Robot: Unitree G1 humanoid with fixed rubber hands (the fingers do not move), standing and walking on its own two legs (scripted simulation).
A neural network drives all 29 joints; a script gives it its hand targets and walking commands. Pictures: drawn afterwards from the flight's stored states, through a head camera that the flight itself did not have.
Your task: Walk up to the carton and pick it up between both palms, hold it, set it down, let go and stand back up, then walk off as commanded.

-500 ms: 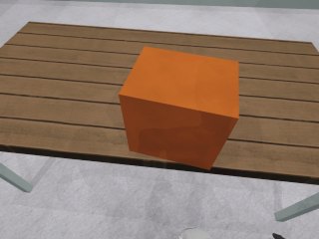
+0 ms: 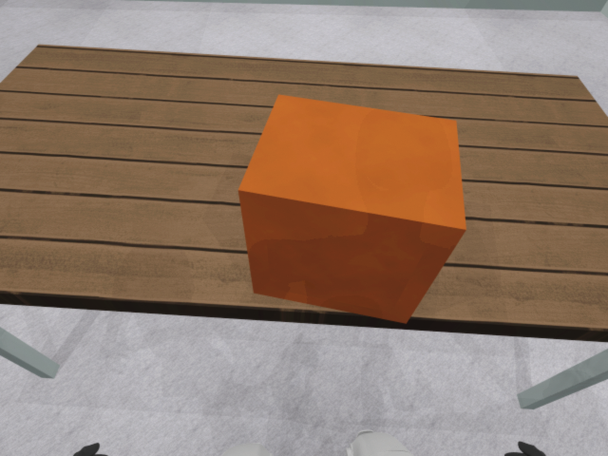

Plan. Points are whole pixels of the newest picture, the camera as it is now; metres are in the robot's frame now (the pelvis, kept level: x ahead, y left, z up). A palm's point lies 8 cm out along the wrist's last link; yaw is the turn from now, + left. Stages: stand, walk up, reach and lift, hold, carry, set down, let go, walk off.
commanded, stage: walk up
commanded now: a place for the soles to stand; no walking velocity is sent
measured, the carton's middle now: (345, 214) +0.44 -0.05 +0.03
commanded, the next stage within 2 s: none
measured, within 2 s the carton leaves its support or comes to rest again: neither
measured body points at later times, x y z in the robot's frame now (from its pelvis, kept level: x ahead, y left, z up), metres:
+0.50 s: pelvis -0.01 -0.03 -0.01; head +0.01 -0.06 +0.44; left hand +0.07 +0.29 -0.10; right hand +0.09 -0.33 -0.13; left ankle +0.03 +0.07 -0.72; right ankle +0.02 -0.16 -0.72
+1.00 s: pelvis -0.01 -0.04 +0.00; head +0.01 -0.05 +0.44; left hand +0.08 +0.28 -0.10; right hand +0.09 -0.34 -0.12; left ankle +0.03 +0.07 -0.72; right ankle +0.00 -0.18 -0.72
